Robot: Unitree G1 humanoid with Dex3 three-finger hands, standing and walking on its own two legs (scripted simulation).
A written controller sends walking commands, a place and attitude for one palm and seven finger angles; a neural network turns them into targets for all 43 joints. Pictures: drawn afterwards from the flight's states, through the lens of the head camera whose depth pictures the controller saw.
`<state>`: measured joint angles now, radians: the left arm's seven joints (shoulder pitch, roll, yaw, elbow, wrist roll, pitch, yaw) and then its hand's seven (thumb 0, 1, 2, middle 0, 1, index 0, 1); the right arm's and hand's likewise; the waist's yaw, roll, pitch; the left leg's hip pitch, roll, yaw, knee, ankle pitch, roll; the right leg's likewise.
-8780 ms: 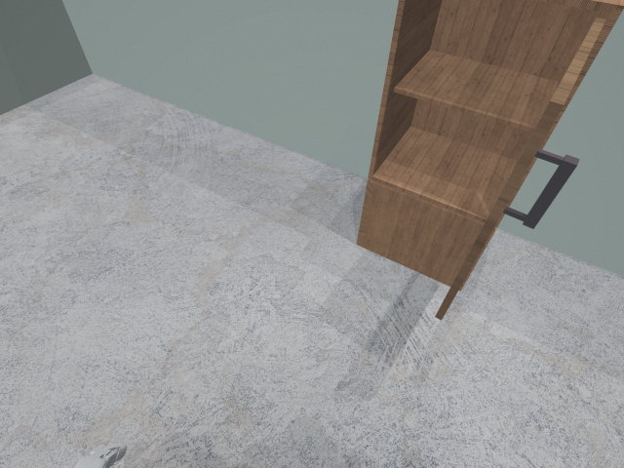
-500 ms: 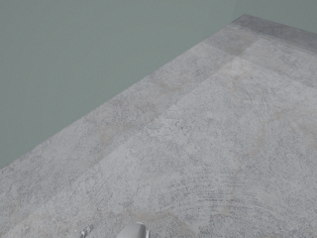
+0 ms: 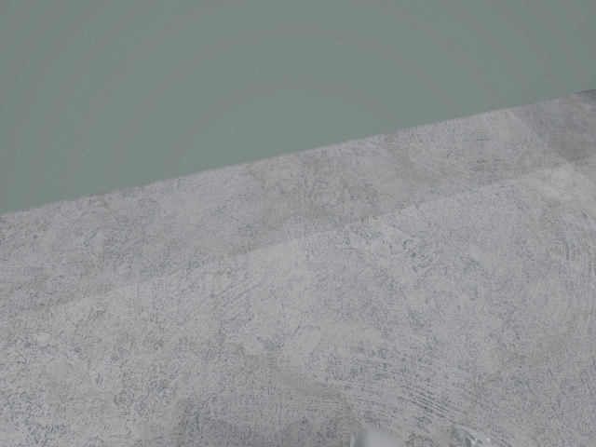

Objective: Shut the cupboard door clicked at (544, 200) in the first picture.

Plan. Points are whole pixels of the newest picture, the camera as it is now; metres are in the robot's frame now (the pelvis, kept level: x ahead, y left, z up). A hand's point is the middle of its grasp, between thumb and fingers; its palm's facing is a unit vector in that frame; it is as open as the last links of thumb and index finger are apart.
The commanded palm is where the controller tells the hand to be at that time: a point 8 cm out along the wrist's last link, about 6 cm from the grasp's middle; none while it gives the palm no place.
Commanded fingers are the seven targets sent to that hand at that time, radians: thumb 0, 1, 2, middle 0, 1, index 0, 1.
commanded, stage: walk to a spot facing it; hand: left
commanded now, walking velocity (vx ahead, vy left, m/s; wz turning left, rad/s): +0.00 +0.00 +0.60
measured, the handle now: out of the picture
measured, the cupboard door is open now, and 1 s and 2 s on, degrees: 85 85 85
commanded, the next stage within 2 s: none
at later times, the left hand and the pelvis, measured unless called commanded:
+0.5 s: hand out of the picture +0.04 +0.16 -0.13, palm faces +0.28 -0.91 -0.30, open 7.4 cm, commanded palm none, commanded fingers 0.00 0.90 0.90 -0.20 -0.30 -0.20 -0.30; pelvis +0.00 -0.06 +0.01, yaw +18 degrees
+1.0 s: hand out of the picture -0.12 +0.19 -0.18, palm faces +0.64 -0.74 -0.23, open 7.4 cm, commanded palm none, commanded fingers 0.00 0.90 0.90 -0.20 -0.30 -0.20 -0.30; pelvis +0.06 +0.06 -0.01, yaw +35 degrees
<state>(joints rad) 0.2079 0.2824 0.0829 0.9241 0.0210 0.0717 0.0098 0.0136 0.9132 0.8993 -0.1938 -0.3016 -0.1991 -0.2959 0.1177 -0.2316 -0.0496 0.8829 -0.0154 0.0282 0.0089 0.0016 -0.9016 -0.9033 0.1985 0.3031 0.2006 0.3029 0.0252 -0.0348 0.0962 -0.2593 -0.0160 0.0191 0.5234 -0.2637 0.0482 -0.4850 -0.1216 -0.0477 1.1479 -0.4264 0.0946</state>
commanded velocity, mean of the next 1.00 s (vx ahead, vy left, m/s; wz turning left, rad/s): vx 0.21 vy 0.00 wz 0.53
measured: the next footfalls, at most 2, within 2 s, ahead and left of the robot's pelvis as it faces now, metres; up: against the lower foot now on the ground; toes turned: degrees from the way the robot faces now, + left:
right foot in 0.34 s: +0.05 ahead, -0.15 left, +0.00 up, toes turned +10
left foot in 0.90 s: +0.07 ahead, +0.17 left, +0.00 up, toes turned +42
